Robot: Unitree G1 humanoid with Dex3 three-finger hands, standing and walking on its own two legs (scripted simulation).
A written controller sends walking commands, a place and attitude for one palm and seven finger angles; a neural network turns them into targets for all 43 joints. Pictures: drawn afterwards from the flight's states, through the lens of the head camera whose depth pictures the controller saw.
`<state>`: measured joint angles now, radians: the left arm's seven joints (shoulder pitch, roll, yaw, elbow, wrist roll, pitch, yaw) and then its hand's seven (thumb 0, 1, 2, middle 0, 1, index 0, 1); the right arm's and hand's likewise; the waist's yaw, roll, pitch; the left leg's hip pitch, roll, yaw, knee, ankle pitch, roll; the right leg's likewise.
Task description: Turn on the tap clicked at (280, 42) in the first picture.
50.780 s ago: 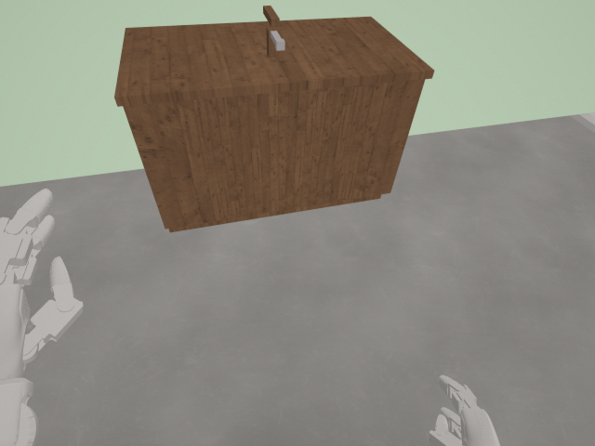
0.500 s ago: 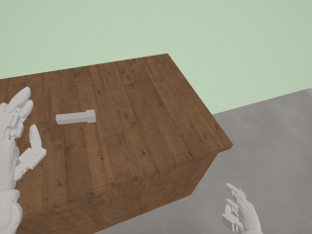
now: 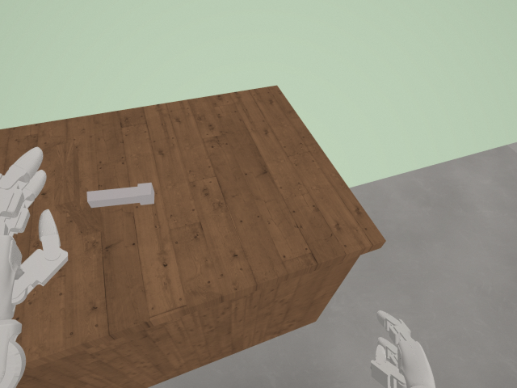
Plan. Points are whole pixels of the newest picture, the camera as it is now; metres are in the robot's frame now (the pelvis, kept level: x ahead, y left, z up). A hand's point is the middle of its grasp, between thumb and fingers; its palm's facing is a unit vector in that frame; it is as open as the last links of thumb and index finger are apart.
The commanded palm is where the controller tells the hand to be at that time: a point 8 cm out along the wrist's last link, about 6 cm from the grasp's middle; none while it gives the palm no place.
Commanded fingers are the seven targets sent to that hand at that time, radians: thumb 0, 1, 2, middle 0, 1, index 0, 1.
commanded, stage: look again from close up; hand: left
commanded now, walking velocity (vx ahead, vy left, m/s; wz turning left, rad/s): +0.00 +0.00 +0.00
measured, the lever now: (146, 193) +0.42 +0.25 +0.01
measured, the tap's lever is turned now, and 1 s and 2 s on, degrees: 80 80 80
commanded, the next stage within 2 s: turn the palm inward beside the body in 0.12 s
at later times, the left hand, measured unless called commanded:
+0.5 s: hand (94, 268) +0.22 +0.22 +0.13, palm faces +0.27 -0.89 -0.37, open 7.4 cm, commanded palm +0.16 +0.27 +0.16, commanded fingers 0.00 0.90 0.90 -0.20 -0.30 -0.20 -0.30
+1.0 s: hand (107, 271) +0.21 +0.20 +0.14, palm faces +0.44 -0.85 -0.30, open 7.4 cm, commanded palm +0.15 +0.25 +0.15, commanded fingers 0.00 0.90 0.90 -0.20 -0.30 -0.20 -0.30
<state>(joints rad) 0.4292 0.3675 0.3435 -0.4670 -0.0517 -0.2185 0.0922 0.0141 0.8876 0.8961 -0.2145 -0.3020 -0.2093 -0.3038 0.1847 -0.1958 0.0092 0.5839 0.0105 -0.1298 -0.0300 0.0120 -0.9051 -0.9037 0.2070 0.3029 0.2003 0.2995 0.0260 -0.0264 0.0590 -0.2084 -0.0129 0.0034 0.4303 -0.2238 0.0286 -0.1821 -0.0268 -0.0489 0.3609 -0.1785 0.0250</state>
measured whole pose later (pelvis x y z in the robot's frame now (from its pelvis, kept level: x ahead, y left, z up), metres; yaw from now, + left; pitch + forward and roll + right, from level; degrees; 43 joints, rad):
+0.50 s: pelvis -0.01 -0.01 -0.01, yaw +0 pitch -1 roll +0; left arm 0.37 0.34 0.28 -0.41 -0.07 0.06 0.01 0.01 0.90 0.90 -0.21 -0.30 -0.20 -0.30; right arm 0.16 -0.23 0.03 0.61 0.01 -0.12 0.00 0.01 -0.90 -0.90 0.21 0.30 0.20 0.30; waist 0.03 0.02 -0.01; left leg -0.25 -0.02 0.02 0.54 -0.28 0.02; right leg -0.26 -0.03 -0.01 0.56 -0.28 0.01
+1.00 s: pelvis +0.01 -0.06 -0.02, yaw +1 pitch +2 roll +1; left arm 0.43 0.34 0.34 -0.42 -0.18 -0.07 0.08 0.02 0.89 0.90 -0.22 -0.30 -0.21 -0.30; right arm 0.19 -0.23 0.00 0.64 0.02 -0.19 -0.06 0.01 -0.91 -0.90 0.21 0.30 0.20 0.30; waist 0.06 0.03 -0.07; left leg -0.34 0.03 -0.04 0.65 -0.34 -0.04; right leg -0.36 0.02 -0.07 0.68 -0.37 -0.06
